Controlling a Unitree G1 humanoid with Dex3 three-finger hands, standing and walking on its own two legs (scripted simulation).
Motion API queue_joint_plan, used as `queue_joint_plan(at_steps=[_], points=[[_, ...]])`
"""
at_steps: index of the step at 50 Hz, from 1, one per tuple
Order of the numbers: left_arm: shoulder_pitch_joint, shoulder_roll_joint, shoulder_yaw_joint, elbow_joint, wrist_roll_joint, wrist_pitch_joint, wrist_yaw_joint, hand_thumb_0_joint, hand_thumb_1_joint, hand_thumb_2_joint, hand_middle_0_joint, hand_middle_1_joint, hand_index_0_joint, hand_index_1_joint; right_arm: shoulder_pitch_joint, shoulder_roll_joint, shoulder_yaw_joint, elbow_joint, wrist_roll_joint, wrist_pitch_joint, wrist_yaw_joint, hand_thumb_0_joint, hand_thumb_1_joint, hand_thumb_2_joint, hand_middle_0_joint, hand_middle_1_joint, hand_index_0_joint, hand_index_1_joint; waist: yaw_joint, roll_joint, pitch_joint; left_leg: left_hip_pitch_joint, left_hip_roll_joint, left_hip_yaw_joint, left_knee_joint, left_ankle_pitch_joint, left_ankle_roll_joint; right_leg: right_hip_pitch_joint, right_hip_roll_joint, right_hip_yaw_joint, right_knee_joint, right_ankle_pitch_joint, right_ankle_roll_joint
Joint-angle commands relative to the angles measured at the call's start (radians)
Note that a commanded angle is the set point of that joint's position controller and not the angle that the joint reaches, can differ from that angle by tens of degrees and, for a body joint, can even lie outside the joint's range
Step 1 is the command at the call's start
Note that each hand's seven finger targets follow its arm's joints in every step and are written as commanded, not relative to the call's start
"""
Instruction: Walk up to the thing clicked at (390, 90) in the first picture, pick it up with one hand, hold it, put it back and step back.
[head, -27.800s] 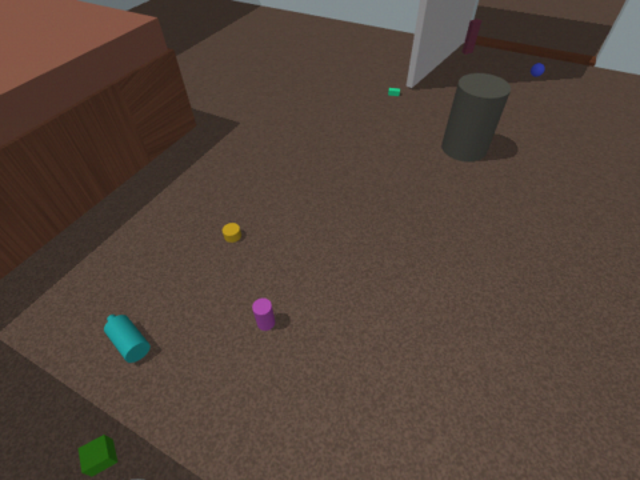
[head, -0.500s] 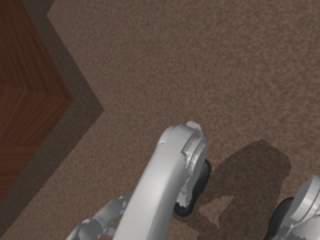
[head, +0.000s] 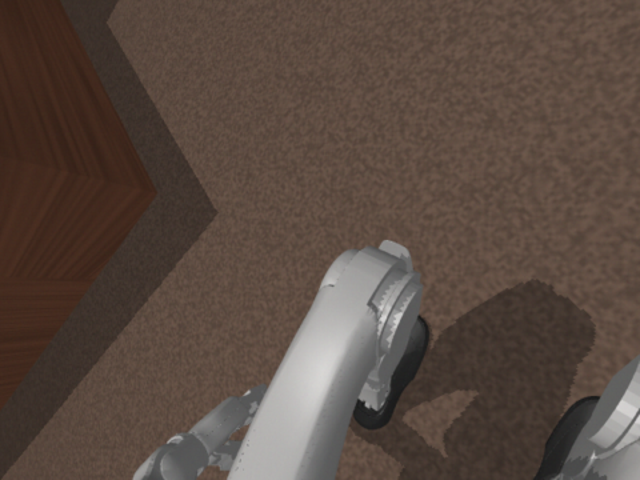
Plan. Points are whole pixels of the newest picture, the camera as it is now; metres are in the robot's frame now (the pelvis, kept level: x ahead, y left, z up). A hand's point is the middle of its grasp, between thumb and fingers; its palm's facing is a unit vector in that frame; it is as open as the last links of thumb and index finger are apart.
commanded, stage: open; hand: right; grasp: from above
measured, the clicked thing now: out of the picture +0.45 -0.37 -0.29
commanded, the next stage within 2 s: withdraw in 0.64 s
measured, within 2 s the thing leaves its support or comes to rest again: neither
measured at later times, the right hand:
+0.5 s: hand out of the picture +0.44 -0.36 -0.25, palm faces -0.43 +0.20 -0.88, open 11.9 cm
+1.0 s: hand out of the picture +0.46 -0.38 -0.21, palm faces -0.34 +0.13 -0.93, open 13.3 cm
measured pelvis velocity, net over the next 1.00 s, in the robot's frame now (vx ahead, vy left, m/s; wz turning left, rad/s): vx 0.00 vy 0.00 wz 0.00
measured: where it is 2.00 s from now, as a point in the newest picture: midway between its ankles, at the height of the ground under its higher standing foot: (460, 434)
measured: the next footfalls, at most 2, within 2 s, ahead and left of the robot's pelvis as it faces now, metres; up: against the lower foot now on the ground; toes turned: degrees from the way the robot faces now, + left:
none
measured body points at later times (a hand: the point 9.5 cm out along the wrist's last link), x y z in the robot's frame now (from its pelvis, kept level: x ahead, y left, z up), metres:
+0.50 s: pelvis +0.00 +0.00 +0.00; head +0.28 -0.14 +0.32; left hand +0.08 +0.25 -0.06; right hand +0.46 -0.37 -0.20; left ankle +0.11 +0.12 -0.27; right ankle +0.06 -0.14 -0.27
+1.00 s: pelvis +0.00 +0.00 +0.00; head +0.27 -0.14 +0.34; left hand +0.08 +0.25 -0.06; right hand +0.48 -0.38 -0.16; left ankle +0.11 +0.12 -0.27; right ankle +0.06 -0.14 -0.27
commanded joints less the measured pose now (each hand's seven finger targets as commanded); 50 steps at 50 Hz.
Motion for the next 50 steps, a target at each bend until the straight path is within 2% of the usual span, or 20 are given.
queue_joint_plan(at_steps=[1,5,11,12,13,14,15,16,17,24,27,30,32,36,37,38,41,43,47,50], points=[[0.178,0.329,0.093,0.016,-0.003,0.007,0.016,0.000,0.900,0.903,-0.201,-0.300,-0.200,-0.300,-0.230,-0.227,0.006,-0.091,0.012,0.001,-0.036,0.000,-0.177,-0.370,0.682,0.457,0.705,0.435,0.057,-0.569,-0.625,0.330,-0.034,0.130,-0.210,0.265,0.086,0.504,-0.026,-0.119,-0.253,0.190,-0.012],[0.176,0.326,0.094,0.017,-0.005,-0.001,0.011,0.000,0.899,0.902,-0.201,-0.300,-0.200,-0.300,-0.229,-0.236,0.001,-0.128,0.012,0.008,-0.033,0.000,-0.075,-0.458,0.610,0.504,0.620,0.494,0.035,-0.606,-0.671,0.337,-0.033,0.129,-0.199,0.301,0.087,0.549,-0.027,-0.121,-0.243,0.241,-0.008],[0.191,0.335,0.100,0.028,-0.011,-0.003,0.006,0.000,0.896,0.902,-0.201,-0.300,-0.200,-0.300,-0.198,-0.228,-0.008,-0.093,0.019,0.018,-0.024,0.000,0.078,-0.588,0.505,0.574,0.494,0.585,0.047,-0.596,-0.645,0.319,-0.027,0.135,-0.194,0.303,0.086,0.554,-0.028,-0.111,-0.248,0.255,-0.005],[0.175,0.327,0.095,0.013,-0.009,-0.004,0.004,0.000,0.895,0.901,-0.201,-0.300,-0.200,-0.300,-0.243,-0.207,0.021,-0.136,0.022,0.009,-0.021,0.000,0.078,-0.584,0.482,0.608,0.482,0.609,0.054,-0.599,-0.630,0.320,-0.033,0.130,-0.202,0.295,0.088,0.530,-0.027,-0.117,-0.253,0.238,-0.008],[0.187,0.335,0.097,0.023,-0.011,-0.002,0.005,0.000,0.897,0.902,-0.201,-0.300,-0.200,-0.300,-0.209,-0.238,-0.010,-0.086,0.022,0.015,-0.022,0.000,0.108,-0.611,0.467,0.624,0.461,0.630,0.052,-0.570,-0.631,0.332,-0.031,0.131,-0.208,0.290,0.085,0.524,-0.026,-0.116,-0.249,0.226,-0.012],[0.186,0.335,0.098,0.014,-0.012,-0.002,0.004,0.000,0.894,0.901,-0.201,-0.300,-0.200,-0.300,-0.243,-0.233,0.001,-0.155,0.028,0.007,-0.020,0.000,0.118,-0.624,0.453,0.627,0.447,0.634,0.046,-0.578,-0.652,0.339,-0.033,0.128,-0.209,0.299,0.083,0.525,-0.026,-0.119,-0.242,0.236,-0.013],[0.191,0.333,0.093,0.022,-0.008,-0.001,0.007,0.000,0.895,0.901,-0.201,-0.300,-0.200,-0.300,-0.213,-0.249,-0.021,-0.112,0.028,0.008,-0.025,0.000,0.138,-0.641,0.446,0.634,0.436,0.645,0.042,-0.575,-0.664,0.357,-0.032,0.131,-0.211,0.300,0.083,0.530,-0.026,-0.119,-0.246,0.236,-0.012],[0.171,0.331,0.094,0.010,-0.010,-0.001,0.007,0.000,0.895,0.901,-0.201,-0.300,-0.200,-0.300,-0.228,-0.227,0.009,-0.143,0.027,0.001,-0.020,0.000,0.148,-0.649,0.433,0.647,0.423,0.657,0.043,-0.582,-0.661,0.345,-0.033,0.128,-0.206,0.301,0.085,0.533,-0.028,-0.120,-0.247,0.238,-0.011],[0.181,0.330,0.094,0.022,-0.014,-0.003,0.007,0.000,0.894,0.901,-0.201,-0.300,-0.200,-0.300,-0.225,-0.231,0.006,-0.126,0.023,0.002,-0.017,0.000,0.181,-0.678,0.414,0.654,0.398,0.671,0.047,-0.584,-0.647,0.336,-0.031,0.129,-0.202,0.304,0.085,0.538,-0.027,-0.119,-0.243,0.242,-0.011],[0.177,0.335,0.087,0.012,-0.004,0.008,0.011,0.000,0.891,0.900,-0.201,-0.300,-0.200,-0.300,-0.232,-0.242,0.003,-0.127,0.025,-0.009,-0.025,0.000,0.256,-0.747,0.343,0.719,0.322,0.740,0.056,-0.559,-0.643,0.362,-0.037,0.126,-0.219,0.288,0.082,0.514,-0.028,-0.119,-0.248,0.214,-0.015],[0.175,0.332,0.085,0.007,-0.002,0.004,0.011,0.000,0.891,0.900,-0.201,-0.300,-0.200,-0.300,-0.206,-0.243,-0.005,-0.117,0.018,-0.006,-0.029,0.000,0.283,-0.769,0.312,0.751,0.294,0.769,0.037,-0.583,-0.653,0.345,-0.034,0.134,-0.205,0.304,0.085,0.534,-0.026,-0.119,-0.249,0.242,-0.011],[0.186,0.339,0.086,0.012,-0.003,0.009,0.013,0.000,0.890,0.900,-0.201,-0.300,-0.200,-0.300,-0.221,-0.247,-0.002,-0.099,0.021,-0.006,-0.028,0.000,0.302,-0.789,0.293,0.764,0.272,0.784,0.062,-0.559,-0.613,0.339,-0.033,0.132,-0.218,0.264,0.084,0.502,-0.026,-0.115,-0.258,0.193,-0.013],[0.180,0.338,0.085,0.006,-0.005,0.005,0.015,0.000,0.891,0.900,-0.200,-0.300,-0.200,-0.300,-0.245,-0.263,-0.006,-0.139,0.018,-0.006,-0.030,0.000,0.329,-0.807,0.273,0.786,0.252,0.807,0.045,-0.568,-0.644,0.342,-0.032,0.131,-0.216,0.278,0.085,0.521,-0.025,-0.118,-0.252,0.207,-0.014],[0.186,0.332,0.080,0.017,0.003,0.008,0.016,0.000,0.890,0.899,-0.200,-0.300,-0.200,-0.300,-0.191,-0.245,-0.006,-0.088,0.019,-0.001,-0.034,0.000,0.367,-0.840,0.238,0.808,0.213,0.833,0.050,-0.557,-0.643,0.372,-0.036,0.125,-0.216,0.299,0.082,0.514,-0.028,-0.120,-0.247,0.228,-0.014],[0.182,0.334,0.084,0.011,-0.002,0.004,0.013,0.000,0.889,0.899,-0.200,-0.300,-0.200,-0.300,-0.233,-0.250,0.000,-0.138,0.020,-0.003,-0.030,0.000,0.369,-0.842,0.226,0.817,0.205,0.838,0.050,-0.570,-0.653,0.348,-0.034,0.130,-0.205,0.303,0.083,0.523,-0.027,-0.116,-0.246,0.238,-0.012],[0.182,0.335,0.084,0.015,-0.002,0.005,0.016,0.000,0.900,0.899,-0.200,-0.300,-0.200,-0.300,-0.248,-0.277,-0.022,-0.164,0.025,-0.005,-0.036,0.000,0.357,-0.832,0.217,0.845,0.230,0.832,0.036,-0.590,-0.683,0.351,-0.033,0.136,-0.206,0.304,0.084,0.544,-0.030,-0.111,-0.252,0.245,-0.009],[0.170,0.332,0.090,0.002,-0.005,0.006,0.015,0.000,0.903,0.901,-0.200,-0.300,-0.200,-0.300,-0.228,-0.271,-0.010,-0.186,0.014,0.001,-0.025,0.000,0.371,-0.841,0.219,0.838,0.224,0.833,0.029,-0.620,-0.689,0.360,-0.034,0.126,-0.203,0.311,0.089,0.560,-0.029,-0.120,-0.255,0.253,-0.005],[0.167,0.328,0.103,-0.003,-0.012,0.012,0.017,0.000,0.904,0.902,-0.200,-0.300,-0.200,-0.300,-0.258,-0.318,-0.046,-0.336,0.017,-0.004,-0.014,0.000,0.375,-0.845,0.223,0.837,0.224,0.835,-0.010,-0.684,-0.785,0.378,-0.029,0.124,-0.205,0.331,0.090,0.591,-0.025,-0.131,-0.258,0.278,-0.002],[0.173,0.311,0.151,-0.005,-0.025,0.035,0.004,0.000,0.903,0.903,-0.200,-0.300,-0.200,-0.300,-0.162,-0.267,-0.045,-0.452,0.011,0.023,0.062,0.000,0.409,-0.878,0.196,0.861,0.191,0.865,-0.049,-0.751,-0.846,0.349,-0.023,0.113,-0.193,0.348,0.099,0.636,-0.018,-0.141,-0.281,0.332,0.005],[0.190,0.291,0.196,-0.010,-0.048,0.072,-0.004,0.000,0.902,0.903,-0.200,-0.300,-0.200,-0.300,-0.099,-0.225,-0.060,-0.564,0.029,0.046,0.127,0.000,0.446,-0.910,0.160,0.892,0.154,0.897,-0.106,-0.765,-0.910,0.335,-0.018,0.090,-0.201,0.348,0.103,0.640,-0.007,-0.161,-0.300,0.351,0.003]])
